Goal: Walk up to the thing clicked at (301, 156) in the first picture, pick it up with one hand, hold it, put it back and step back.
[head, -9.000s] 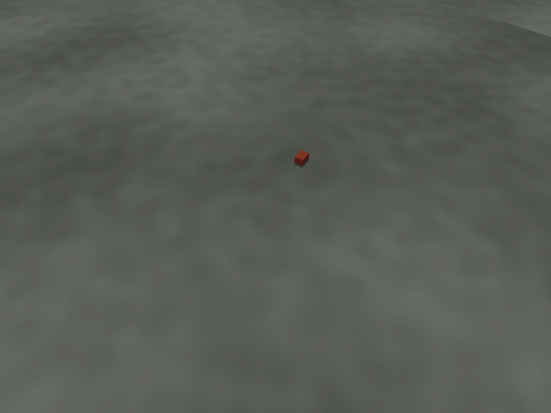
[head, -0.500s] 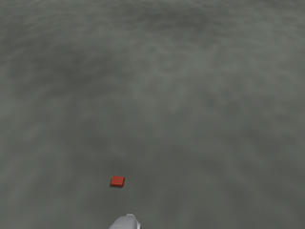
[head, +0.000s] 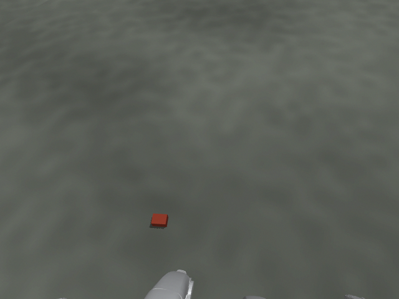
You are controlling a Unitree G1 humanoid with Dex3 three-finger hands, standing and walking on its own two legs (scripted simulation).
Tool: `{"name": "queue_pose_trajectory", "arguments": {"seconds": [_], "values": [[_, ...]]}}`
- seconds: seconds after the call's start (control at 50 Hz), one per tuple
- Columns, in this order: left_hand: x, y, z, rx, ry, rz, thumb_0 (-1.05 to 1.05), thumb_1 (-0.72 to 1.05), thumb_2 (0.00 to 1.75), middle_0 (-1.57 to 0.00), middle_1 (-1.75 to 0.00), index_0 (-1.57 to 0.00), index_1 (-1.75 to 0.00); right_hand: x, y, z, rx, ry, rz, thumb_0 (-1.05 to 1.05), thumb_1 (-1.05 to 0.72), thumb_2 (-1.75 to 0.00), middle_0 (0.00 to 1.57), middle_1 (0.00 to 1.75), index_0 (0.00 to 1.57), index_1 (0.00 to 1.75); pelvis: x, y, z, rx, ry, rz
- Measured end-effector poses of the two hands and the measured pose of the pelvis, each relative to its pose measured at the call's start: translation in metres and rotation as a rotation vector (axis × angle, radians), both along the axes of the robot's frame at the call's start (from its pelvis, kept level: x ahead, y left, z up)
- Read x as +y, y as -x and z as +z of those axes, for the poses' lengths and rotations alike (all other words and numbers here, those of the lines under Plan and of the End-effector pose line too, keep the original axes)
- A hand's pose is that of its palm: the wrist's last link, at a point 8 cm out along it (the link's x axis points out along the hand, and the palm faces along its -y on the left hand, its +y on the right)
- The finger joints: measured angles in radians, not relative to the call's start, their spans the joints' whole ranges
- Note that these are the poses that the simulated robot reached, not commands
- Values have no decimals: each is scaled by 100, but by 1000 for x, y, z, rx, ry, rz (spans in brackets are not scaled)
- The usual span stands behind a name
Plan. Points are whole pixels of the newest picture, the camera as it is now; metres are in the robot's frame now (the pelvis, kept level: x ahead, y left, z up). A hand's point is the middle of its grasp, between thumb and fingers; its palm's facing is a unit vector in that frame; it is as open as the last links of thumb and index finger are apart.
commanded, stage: walk up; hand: left
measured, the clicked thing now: (159, 220) +0.52 +0.28 -0.73
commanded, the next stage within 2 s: stand in 1.08 s
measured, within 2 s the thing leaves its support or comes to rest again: neither
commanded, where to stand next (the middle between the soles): +0.15 +0.04 m, yaw +1 degrees
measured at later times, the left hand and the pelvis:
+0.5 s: hand out of the picture +0.02 +0.25 -0.14, palm faces +0.04 -0.95 -0.32, open 7.4 cm; pelvis -0.03 +0.00 +0.02, yaw +2 degrees
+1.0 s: hand out of the picture +0.08 +0.26 -0.13, palm faces +0.02 -0.94 -0.34, open 7.4 cm; pelvis -0.01 +0.00 +0.03, yaw +1 degrees
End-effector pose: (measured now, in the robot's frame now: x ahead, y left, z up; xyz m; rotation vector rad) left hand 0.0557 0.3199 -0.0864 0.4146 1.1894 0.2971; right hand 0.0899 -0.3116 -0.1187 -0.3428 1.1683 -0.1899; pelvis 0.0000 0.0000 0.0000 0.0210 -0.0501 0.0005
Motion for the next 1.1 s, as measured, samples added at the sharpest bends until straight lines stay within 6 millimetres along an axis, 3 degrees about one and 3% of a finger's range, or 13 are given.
{"name": "queue_pose_trajectory", "arguments": {"seconds": [0.1, 0.18, 0.32, 0.5, 0.76, 0.94, 1.1], "values": [[15, 10, -10, -33, 17, 10, 1, 90, 90, -20, -30, -21, -30, 8, 29, -3, 66, 25, 21, 0, -91, -90, 20, 30, 21, 30, 9, 12, -6, -4, -13, 35], [11, 18, -18, -16, 63, 29, 1, 90, 90, -20, -30, -20, -30, 22, 38, 7, 35, 12, 31, 1, -91, -90, 20, 30, 21, 30, 12, 21, -1, -17, -6, 29], [-11, 31, -22, -34, 117, 14, 1, 91, 90, -20, -30, -20, -30, 25, 29, 17, -43, -16, 45, 1, -90, -90, 20, 30, 21, 30, 2, 34, 5, -23, 37, 22], [-27, 43, -15, -12, 149, 32, 1, 90, 90, -20, -30, -21, -30, 16, 24, 25, -49, -30, 39, 0, -91, -90, 20, 30, 21, 30, -2, 32, 16, -10, 31, 28], [-16, 13, -7, -1, 131, 33, 1, 90, 90, -20, -30, -20, -30, 17, 34, 25, 43, -20, -3, 0, -91, -90, 20, 30, 21, 30, 2, 19, 24, 3, 29, 23], [-15, -11, -3, -21, 131, 14, 1, 91, 90, -20, -30, -20, -30, 23, 25, 25, 41, -30, -15, 0, -91, -90, 20, 30, 21, 30, 4, 13, 26, 5, 26, 20], [-19, -17, -4, -18, 138, 8, 1, 91, 90, -20, -30, -20, -30, 25, 16, 27, 30, -33, -17, 0, -91, -90, 20, 30, 21, 30, 4, 9, 27, 4, 25, 20]]}}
